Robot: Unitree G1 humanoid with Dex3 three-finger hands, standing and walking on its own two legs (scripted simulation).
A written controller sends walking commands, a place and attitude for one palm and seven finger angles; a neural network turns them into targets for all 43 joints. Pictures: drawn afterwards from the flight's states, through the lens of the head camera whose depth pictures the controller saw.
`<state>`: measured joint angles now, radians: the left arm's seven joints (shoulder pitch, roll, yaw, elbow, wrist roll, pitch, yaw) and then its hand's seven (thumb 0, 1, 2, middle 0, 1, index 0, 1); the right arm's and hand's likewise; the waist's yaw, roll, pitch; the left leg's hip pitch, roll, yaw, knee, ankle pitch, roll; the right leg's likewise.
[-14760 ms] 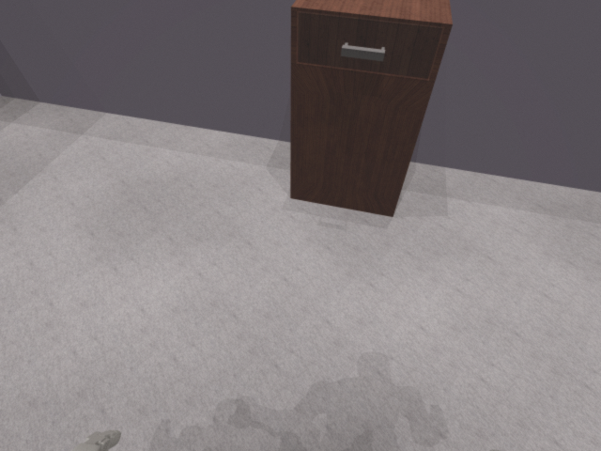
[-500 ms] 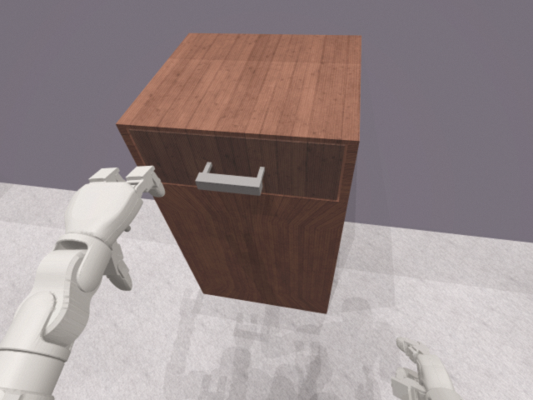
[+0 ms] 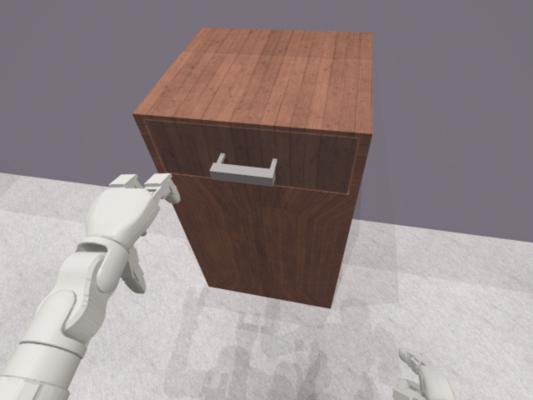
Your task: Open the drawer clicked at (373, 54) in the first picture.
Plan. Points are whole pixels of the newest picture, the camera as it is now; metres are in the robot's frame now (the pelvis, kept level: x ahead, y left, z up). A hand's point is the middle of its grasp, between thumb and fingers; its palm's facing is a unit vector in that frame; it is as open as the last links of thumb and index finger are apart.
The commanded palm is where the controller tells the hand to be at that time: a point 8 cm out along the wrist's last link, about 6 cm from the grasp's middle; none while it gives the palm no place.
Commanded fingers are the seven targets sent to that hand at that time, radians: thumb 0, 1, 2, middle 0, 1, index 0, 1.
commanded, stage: move the hooked fingers above the handle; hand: left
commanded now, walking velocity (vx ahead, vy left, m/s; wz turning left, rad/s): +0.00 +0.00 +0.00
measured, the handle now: (245, 167) +0.57 +0.12 -0.01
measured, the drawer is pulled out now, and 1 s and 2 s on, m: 0.00 0.00 0.00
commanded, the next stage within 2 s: none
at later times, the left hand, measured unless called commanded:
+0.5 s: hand (196, 205) +0.39 +0.17 +0.06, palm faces -0.07 -0.09 -0.99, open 13.8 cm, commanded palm +0.38 +0.19 +0.14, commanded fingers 0.00 -0.50 0.30 -0.30 -1.20 -0.30 -1.20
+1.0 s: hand (237, 183) +0.46 +0.12 +0.05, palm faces -0.09 -0.07 -0.99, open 13.8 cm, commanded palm +0.45 +0.14 +0.12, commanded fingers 0.00 -0.50 0.30 -0.30 -1.20 -0.30 -1.20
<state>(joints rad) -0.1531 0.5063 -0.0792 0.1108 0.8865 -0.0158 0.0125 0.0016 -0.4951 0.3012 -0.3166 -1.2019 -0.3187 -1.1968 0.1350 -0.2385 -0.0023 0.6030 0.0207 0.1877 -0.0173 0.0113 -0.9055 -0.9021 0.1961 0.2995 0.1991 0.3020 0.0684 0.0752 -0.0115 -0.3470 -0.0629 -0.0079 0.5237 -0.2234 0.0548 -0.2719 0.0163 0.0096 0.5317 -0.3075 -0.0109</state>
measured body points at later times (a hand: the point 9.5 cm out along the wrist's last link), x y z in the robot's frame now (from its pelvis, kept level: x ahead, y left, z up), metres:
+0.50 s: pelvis +0.02 -0.01 +0.00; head +0.06 -0.04 +0.44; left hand +0.39 +0.18 +0.12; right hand +0.14 -0.26 -0.14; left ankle +0.03 +0.08 -0.73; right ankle -0.02 -0.12 -0.73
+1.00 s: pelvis +0.04 -0.03 -0.01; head +0.09 -0.05 +0.44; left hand +0.46 +0.12 +0.10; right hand +0.13 -0.29 -0.14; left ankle +0.03 +0.08 -0.73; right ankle -0.02 -0.12 -0.73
